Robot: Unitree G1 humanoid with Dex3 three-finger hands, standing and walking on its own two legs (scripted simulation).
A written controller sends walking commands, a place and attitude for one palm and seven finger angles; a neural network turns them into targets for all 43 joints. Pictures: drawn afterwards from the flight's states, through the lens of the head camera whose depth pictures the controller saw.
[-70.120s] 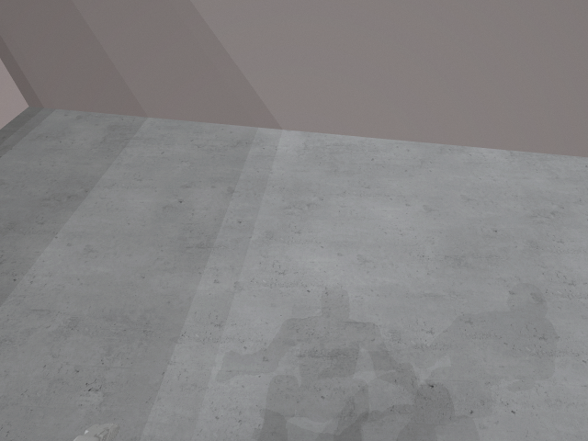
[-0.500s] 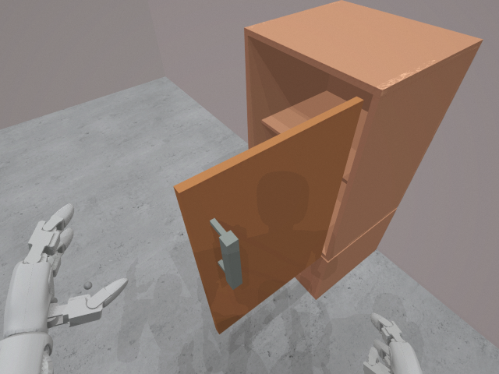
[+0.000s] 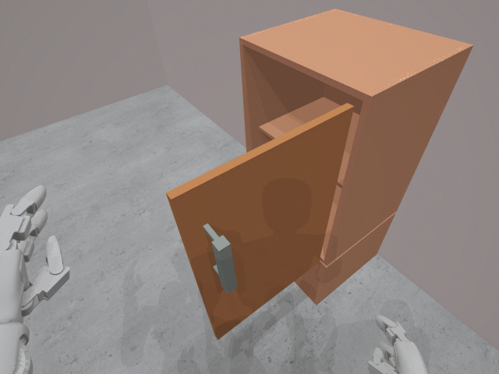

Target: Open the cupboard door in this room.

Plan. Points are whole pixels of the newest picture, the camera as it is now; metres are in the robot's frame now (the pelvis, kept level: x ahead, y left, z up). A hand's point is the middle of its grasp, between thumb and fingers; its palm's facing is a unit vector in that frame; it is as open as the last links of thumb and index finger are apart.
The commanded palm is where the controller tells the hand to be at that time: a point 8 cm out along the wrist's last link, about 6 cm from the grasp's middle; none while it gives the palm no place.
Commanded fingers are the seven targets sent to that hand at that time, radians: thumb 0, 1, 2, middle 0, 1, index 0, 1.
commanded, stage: draw the hand back to the body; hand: left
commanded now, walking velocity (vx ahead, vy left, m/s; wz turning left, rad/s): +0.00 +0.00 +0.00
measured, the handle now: (219, 259) +0.32 +0.11 -0.01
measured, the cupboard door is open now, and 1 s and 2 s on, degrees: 90 90 90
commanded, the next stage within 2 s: step back with the hand held close in 0.14 s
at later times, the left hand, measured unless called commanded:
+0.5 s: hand (62, 279) +0.18 +0.26 +0.15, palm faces +0.36 -0.79 -0.50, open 7.4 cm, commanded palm +0.12 +0.30 +0.17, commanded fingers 0.00 0.90 0.90 -0.20 -0.30 -0.20 -0.30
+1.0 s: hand out of the picture +0.10 +0.29 +0.15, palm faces +0.45 -0.75 -0.48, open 7.4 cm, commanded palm +0.04 +0.32 +0.17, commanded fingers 0.00 0.90 0.90 -0.20 -0.30 -0.20 -0.30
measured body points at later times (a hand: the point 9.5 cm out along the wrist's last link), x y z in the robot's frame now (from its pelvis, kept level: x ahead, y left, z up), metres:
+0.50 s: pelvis -0.03 +0.00 +0.00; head -0.02 -0.02 +0.45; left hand +0.15 +0.30 +0.18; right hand +0.15 -0.24 -0.09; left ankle -0.04 +0.11 -0.74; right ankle -0.02 -0.11 -0.74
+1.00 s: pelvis -0.10 +0.02 -0.02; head -0.08 +0.03 +0.43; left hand +0.07 +0.32 +0.18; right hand +0.07 -0.21 -0.10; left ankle -0.04 +0.11 -0.74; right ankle -0.02 -0.11 -0.74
